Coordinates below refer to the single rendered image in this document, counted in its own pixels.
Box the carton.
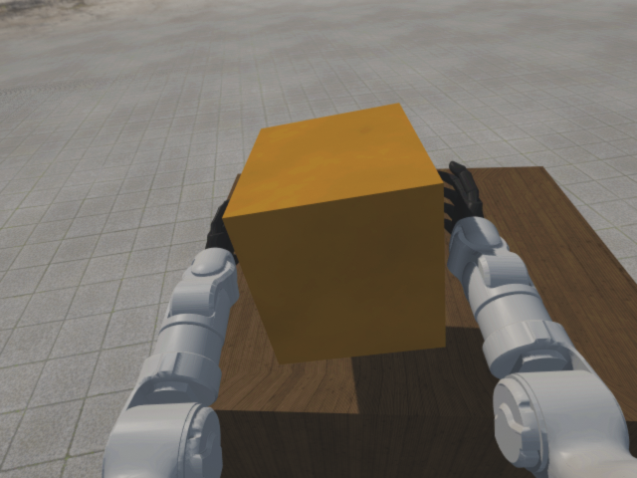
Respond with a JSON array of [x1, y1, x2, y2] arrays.
[[222, 103, 446, 364]]

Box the left robot forearm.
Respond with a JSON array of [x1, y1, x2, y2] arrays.
[[102, 248, 240, 478]]

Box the left robot hand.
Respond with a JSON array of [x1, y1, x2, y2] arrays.
[[205, 199, 239, 265]]

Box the left robot upper arm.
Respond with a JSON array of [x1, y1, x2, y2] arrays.
[[104, 402, 223, 478]]

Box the right robot forearm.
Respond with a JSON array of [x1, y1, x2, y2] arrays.
[[447, 216, 629, 448]]

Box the pedestal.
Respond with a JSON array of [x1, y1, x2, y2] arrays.
[[208, 166, 637, 478]]

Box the right robot upper arm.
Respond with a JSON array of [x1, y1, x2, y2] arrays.
[[493, 370, 637, 478]]

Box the right robot hand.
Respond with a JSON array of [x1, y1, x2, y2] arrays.
[[437, 161, 484, 234]]

